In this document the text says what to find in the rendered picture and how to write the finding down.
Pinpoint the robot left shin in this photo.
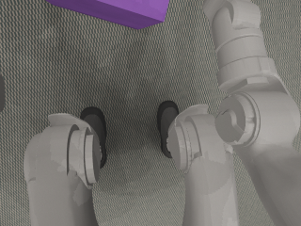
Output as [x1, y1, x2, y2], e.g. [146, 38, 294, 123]
[24, 113, 103, 183]

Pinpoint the robot right forearm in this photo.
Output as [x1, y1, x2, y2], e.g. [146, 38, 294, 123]
[202, 0, 293, 98]

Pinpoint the left robot foot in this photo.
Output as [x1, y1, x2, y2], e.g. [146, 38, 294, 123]
[80, 106, 107, 169]

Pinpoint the carton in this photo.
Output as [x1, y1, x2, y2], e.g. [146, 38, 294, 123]
[46, 0, 169, 30]

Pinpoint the right robot upper arm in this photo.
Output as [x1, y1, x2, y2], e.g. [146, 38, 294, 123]
[214, 90, 301, 226]

